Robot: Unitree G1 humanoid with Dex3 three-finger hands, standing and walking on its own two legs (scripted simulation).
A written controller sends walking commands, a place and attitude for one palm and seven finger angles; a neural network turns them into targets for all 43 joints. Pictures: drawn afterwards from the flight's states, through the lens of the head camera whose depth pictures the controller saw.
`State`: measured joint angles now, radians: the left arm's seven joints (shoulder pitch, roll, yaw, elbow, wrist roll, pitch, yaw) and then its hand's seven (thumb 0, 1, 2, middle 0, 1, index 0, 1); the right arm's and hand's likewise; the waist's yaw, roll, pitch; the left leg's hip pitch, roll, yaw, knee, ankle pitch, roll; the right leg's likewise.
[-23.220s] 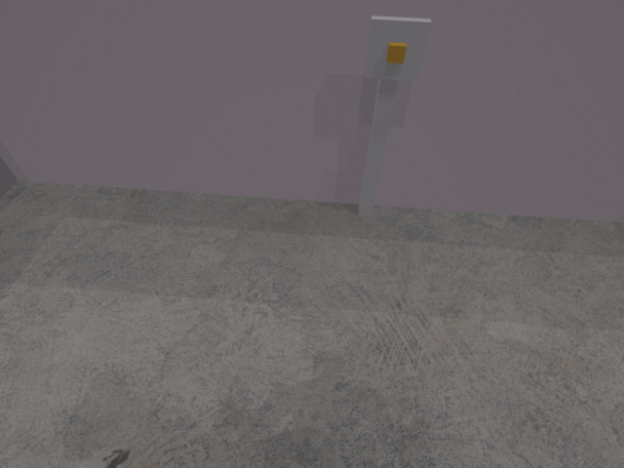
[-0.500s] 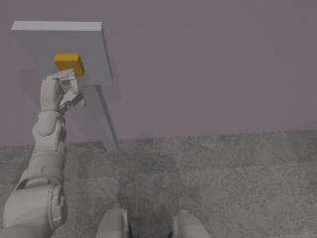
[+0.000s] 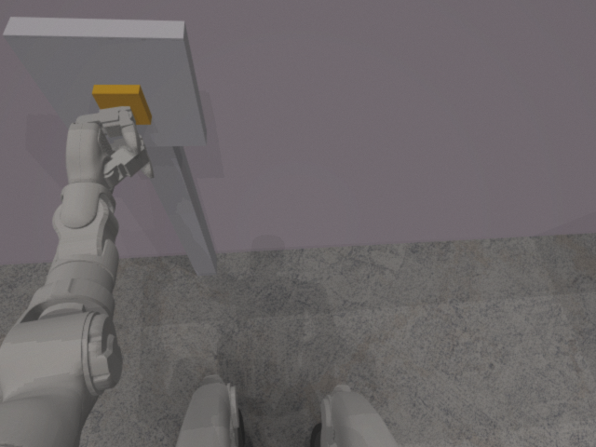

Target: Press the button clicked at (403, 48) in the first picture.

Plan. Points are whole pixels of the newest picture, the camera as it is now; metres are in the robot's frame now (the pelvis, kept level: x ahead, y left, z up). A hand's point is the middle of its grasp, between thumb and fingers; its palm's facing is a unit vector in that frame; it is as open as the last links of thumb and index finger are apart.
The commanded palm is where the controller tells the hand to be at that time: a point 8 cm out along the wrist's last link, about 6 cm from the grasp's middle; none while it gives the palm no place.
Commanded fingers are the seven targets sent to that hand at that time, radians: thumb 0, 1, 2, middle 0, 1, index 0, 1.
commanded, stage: press the button with the knuckle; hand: left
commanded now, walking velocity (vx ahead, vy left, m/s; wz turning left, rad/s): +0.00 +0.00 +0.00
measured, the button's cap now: (124, 101) +0.54 +0.21 +0.09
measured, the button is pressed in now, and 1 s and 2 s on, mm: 7 3 0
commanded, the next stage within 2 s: hold the button down briefly in 0.28 s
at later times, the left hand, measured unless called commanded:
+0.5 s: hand (140, 147) +0.50 +0.19 +0.05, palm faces +0.05 -1.00 -0.04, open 3.5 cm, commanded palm +0.51 +0.22 +0.06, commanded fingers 0.00 0.90 0.90 -1.30 -1.50 -1.30 -1.50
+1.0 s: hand (140, 151) +0.49 +0.19 +0.05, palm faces +0.05 -1.00 -0.02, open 3.5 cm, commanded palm +0.46 +0.22 +0.06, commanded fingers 0.00 0.90 0.90 -1.30 -1.50 -1.30 -1.50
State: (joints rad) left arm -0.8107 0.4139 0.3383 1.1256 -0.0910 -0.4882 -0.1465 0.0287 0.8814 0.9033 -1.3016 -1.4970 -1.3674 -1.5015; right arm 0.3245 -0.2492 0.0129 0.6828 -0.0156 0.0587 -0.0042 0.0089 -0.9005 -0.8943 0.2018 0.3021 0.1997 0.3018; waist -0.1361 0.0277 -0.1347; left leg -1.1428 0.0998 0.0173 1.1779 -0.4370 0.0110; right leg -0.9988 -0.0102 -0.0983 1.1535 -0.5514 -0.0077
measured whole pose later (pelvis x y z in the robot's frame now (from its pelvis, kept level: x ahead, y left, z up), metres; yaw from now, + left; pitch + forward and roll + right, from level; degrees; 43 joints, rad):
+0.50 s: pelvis -0.02 +0.00 -0.01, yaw +0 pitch +24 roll -5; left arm -0.96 0.51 0.33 1.23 -0.06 -0.46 -0.15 0.04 0.85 0.92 -1.30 -1.50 -1.50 -1.50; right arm 0.34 -0.26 0.05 0.69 -0.02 0.01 -0.02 0.01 -0.90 -0.89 0.20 0.30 0.20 0.30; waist -0.18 0.03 -0.13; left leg -1.25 0.10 -0.02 1.23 -0.41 0.01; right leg -1.09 -0.01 -0.12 1.20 -0.53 -0.01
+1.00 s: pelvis -0.03 +0.01 -0.01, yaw -1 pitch +24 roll -5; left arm -0.90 0.47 0.34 1.15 -0.07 -0.44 -0.13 0.04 0.87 0.90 -1.30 -1.50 -1.49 -1.50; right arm 0.36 -0.26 0.04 0.67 -0.03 0.00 0.00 0.01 -0.90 -0.89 0.20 0.30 0.20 0.30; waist -0.17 0.03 -0.13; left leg -1.24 0.09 0.00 1.22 -0.40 0.03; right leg -1.09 -0.01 -0.10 1.18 -0.51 0.00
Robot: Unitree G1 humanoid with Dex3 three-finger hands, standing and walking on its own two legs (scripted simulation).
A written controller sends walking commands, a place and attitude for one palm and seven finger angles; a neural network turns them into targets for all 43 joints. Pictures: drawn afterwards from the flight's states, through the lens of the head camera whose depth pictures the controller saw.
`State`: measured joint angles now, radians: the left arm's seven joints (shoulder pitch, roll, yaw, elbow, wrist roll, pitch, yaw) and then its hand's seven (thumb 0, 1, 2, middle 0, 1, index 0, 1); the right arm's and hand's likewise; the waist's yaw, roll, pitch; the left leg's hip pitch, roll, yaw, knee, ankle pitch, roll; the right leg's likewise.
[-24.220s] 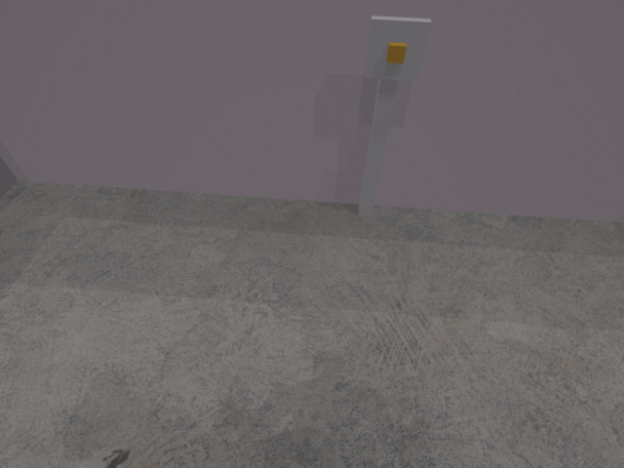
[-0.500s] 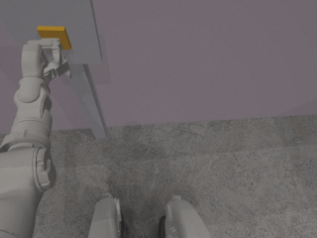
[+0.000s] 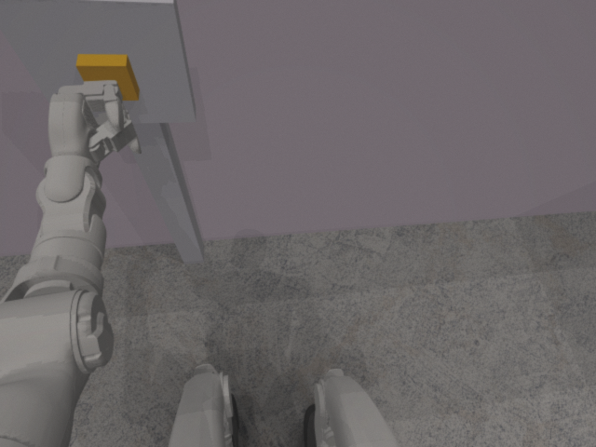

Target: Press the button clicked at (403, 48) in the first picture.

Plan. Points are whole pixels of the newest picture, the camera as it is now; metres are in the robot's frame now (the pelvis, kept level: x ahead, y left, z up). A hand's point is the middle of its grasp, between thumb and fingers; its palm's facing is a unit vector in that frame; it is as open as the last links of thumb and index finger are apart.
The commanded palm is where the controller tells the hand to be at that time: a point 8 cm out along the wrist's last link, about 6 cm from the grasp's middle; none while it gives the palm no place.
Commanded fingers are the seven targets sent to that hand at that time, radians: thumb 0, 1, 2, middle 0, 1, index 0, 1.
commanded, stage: pull the fist back off the button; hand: left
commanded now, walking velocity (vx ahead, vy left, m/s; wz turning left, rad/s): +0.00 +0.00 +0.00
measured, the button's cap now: (110, 75) +0.56 +0.20 +0.10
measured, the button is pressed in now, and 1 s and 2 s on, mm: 3 0 0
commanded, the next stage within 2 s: draw the hand back to the body in 0.68 s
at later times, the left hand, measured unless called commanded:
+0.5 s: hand (139, 166) +0.45 +0.17 +0.07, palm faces +0.08 -1.00 -0.03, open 3.1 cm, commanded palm +0.42 +0.22 +0.07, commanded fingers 0.00 0.90 0.90 -1.30 -1.50 -1.30 -1.50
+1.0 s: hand (121, 178) +0.40 +0.17 +0.11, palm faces +0.06 -1.00 -0.04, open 3.1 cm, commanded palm +0.36 +0.23 +0.12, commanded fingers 0.00 0.90 0.90 -1.30 -1.50 -1.30 -1.50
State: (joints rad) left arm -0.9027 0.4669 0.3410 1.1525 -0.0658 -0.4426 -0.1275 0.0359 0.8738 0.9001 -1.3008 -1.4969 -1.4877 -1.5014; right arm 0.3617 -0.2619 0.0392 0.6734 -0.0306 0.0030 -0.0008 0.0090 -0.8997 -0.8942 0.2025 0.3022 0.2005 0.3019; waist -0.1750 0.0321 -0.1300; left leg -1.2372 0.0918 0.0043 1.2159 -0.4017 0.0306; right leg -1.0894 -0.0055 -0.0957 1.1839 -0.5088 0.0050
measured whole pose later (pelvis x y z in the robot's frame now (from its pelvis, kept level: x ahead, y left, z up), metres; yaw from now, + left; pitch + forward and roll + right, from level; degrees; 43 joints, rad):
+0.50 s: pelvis +0.05 -0.01 +0.03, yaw +0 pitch +20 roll -2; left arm -0.42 0.27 0.26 0.75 -0.15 -0.48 -0.12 0.02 0.90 0.90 -1.30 -1.50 -1.30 -1.50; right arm 0.30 -0.24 0.00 0.60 0.01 0.07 0.02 0.01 -0.90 -0.89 0.20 0.30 0.20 0.30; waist -0.08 0.03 -0.15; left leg -1.00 0.09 0.04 1.10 -0.45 0.01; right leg -0.87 0.00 -0.06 1.08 -0.55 0.00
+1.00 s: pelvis +0.05 -0.03 +0.04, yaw +1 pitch +15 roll -1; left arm -0.22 0.28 0.25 0.50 -0.23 -0.37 -0.19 0.01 0.90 0.90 -1.30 -1.50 -1.30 -1.50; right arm 0.28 -0.24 0.01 0.59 0.04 0.05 -0.03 0.01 -0.90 -0.89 0.20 0.30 0.20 0.30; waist -0.06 0.04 -0.14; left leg -0.86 0.09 0.04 1.01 -0.42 -0.01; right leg -0.75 0.00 -0.06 1.01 -0.53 -0.02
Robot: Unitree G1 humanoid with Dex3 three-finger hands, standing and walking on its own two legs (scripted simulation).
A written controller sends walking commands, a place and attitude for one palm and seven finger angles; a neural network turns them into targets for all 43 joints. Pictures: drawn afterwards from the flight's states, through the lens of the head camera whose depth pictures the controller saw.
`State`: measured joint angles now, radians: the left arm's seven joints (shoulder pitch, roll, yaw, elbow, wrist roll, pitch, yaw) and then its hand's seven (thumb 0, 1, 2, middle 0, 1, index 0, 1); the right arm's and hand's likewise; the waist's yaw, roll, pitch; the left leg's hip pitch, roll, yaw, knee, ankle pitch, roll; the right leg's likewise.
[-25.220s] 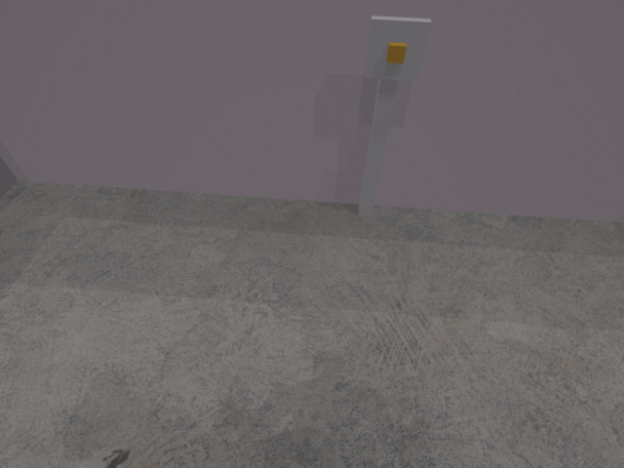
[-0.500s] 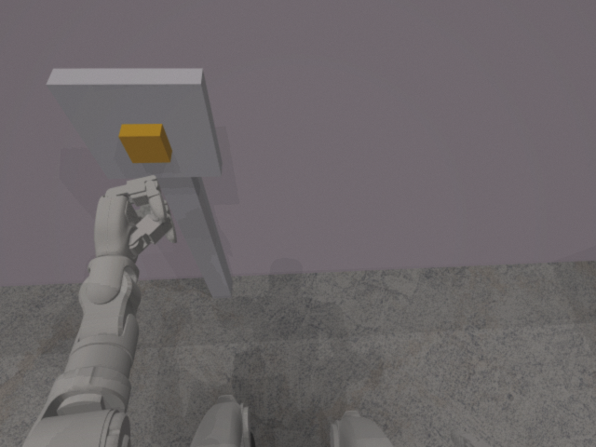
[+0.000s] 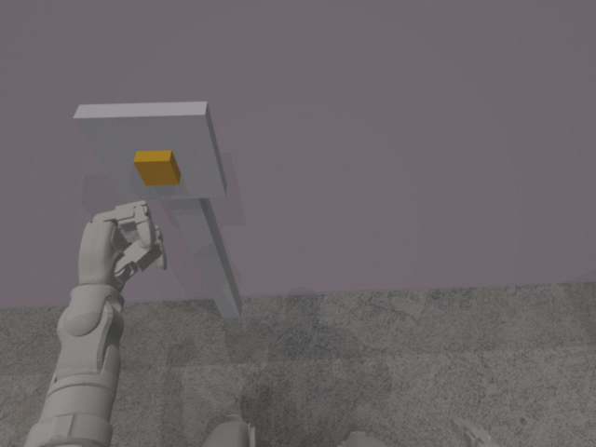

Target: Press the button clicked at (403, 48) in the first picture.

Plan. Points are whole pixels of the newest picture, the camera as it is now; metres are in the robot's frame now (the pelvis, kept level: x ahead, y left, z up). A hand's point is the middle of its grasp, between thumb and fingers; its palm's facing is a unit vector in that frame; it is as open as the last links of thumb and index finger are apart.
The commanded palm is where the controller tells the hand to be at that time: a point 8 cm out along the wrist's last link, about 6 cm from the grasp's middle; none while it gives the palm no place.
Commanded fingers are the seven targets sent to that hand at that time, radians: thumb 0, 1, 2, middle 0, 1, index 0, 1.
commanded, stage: draw the hand back to the body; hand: left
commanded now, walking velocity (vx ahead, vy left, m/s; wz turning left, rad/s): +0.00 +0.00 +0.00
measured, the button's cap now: (158, 166) +0.52 +0.22 +0.06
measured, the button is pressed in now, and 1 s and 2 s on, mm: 0 0 0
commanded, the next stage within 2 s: step back with the hand held close in 1.26 s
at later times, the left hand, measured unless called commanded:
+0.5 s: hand (70, 296) +0.26 +0.23 +0.14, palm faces +0.23 -0.94 -0.26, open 3.1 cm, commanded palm +0.22 +0.28 +0.16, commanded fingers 0.00 0.90 0.90 -1.30 -1.50 -1.30 -1.50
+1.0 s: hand out of the picture +0.21 +0.25 +0.23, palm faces +0.41 -0.82 -0.41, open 3.1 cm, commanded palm +0.16 +0.29 +0.25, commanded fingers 0.00 0.90 0.90 -1.30 -1.50 -1.30 -1.50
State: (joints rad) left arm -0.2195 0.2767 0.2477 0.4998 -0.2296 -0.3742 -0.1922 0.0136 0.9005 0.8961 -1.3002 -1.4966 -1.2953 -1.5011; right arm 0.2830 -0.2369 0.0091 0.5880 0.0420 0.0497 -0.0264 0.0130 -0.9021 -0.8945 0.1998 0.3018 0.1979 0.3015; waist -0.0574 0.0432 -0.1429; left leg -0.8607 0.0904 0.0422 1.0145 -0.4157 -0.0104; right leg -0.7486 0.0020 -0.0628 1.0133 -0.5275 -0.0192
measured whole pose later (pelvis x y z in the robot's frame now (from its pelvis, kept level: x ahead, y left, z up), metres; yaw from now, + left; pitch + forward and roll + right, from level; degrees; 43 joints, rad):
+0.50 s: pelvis +0.01 +0.01 +0.05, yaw +1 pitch +3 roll -1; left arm 0.25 0.30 0.13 -0.08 -0.10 -0.12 0.06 0.01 0.90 0.90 -1.30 -1.50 -1.30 -1.50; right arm 0.19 -0.23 0.04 0.54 0.05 -0.03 -0.11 0.02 -0.90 -0.89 0.20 0.30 0.20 0.30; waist 0.01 0.04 -0.06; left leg -0.42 0.05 0.07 0.66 -0.29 0.01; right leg -0.30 -0.02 -0.06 0.64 -0.38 0.00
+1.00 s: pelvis +0.03 +0.01 +0.07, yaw +1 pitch -3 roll +0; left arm 0.55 0.34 0.28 -0.50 -0.06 -0.05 0.12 0.01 0.89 0.90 -1.30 -1.50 -1.30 -1.50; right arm 0.20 -0.23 0.03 0.60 0.01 -0.07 -0.07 0.02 -0.90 -0.89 0.20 0.30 0.20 0.30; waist 0.06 0.07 -0.01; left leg -0.16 0.04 0.08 0.45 -0.23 0.00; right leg -0.03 -0.02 -0.05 0.39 -0.31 0.01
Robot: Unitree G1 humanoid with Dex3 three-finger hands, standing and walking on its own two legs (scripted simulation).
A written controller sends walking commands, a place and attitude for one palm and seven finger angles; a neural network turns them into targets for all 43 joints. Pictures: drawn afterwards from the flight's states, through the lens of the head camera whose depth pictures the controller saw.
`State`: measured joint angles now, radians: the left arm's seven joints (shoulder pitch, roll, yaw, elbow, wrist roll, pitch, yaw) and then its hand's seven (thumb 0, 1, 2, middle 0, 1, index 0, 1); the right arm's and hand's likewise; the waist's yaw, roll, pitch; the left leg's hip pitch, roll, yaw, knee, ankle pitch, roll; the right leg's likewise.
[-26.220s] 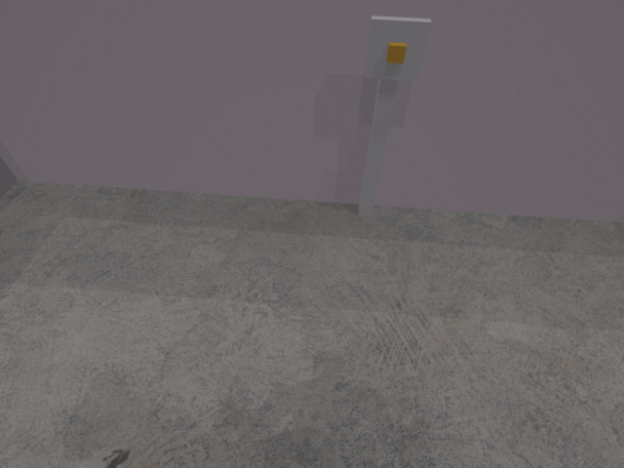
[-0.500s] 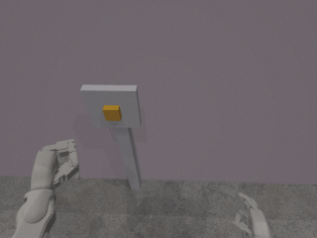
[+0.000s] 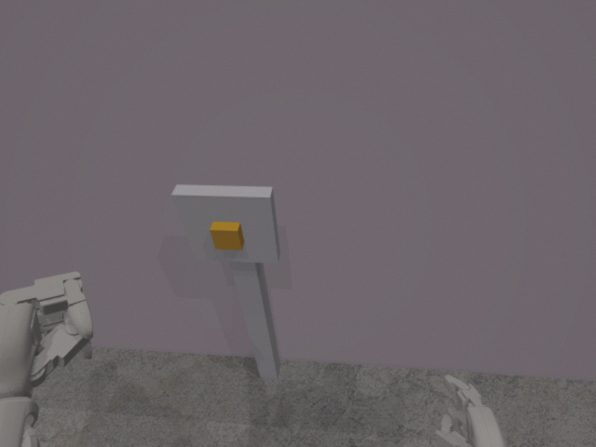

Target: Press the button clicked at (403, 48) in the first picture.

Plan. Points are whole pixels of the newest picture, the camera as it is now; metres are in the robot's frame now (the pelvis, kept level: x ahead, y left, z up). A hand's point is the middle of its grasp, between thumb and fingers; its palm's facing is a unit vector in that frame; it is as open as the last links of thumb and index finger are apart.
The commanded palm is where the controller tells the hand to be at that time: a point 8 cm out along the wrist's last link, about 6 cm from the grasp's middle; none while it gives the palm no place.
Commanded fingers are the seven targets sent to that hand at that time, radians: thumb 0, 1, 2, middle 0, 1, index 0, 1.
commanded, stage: draw the hand back to the body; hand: left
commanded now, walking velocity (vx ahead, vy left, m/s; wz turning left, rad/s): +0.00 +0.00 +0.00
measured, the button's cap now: (228, 234) +0.48 +0.20 -0.01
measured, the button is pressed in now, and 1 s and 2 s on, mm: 0 0 0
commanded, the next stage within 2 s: step back with the hand held close in 0.26 s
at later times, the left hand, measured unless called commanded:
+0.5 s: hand (80, 339) +0.17 +0.23 +0.17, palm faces +0.39 -0.81 -0.43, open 3.1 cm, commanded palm +0.11 +0.27 +0.17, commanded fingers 0.00 0.90 0.90 -1.30 -1.50 -1.30 -1.50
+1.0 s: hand (11, 416) +0.10 +0.26 +0.15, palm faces +0.34 -0.81 -0.48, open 3.1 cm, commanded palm +0.04 +0.31 +0.17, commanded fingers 0.00 0.90 0.90 -1.30 -1.50 -1.30 -1.50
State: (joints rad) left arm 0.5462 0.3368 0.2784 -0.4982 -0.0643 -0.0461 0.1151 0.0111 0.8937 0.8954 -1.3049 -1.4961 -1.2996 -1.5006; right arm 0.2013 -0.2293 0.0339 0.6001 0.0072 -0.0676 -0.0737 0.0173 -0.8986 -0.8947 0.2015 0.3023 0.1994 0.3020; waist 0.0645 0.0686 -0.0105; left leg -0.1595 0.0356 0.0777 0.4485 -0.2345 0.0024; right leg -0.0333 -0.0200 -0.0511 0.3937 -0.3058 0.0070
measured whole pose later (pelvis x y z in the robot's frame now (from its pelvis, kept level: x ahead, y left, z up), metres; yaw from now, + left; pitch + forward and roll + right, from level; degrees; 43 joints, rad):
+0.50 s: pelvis -0.02 -0.01 +0.00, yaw +0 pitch -2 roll -1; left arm 0.55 0.33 0.32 -0.48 -0.05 -0.12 0.11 0.01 0.89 0.90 -1.31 -1.50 -1.30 -1.50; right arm 0.18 -0.24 0.02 0.60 0.00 -0.05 -0.08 0.02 -0.90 -0.89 0.20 0.30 0.20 0.30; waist 0.03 0.08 -0.01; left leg -0.21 0.06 0.07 0.45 -0.20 0.00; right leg -0.07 0.01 -0.05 0.37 -0.26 0.00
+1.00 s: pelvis -0.09 +0.03 -0.01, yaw +0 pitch -1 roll -2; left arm 0.64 0.39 0.37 -0.58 -0.04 -0.19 0.14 0.01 0.89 0.89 -1.31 -1.50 -1.30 -1.50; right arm 0.18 -0.22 0.01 0.51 0.01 -0.01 -0.08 0.02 -0.90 -0.89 0.20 0.30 0.20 0.30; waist -0.01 0.04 0.04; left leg -0.40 0.04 0.09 0.54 -0.14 0.05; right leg -0.29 -0.02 -0.03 0.53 -0.22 0.04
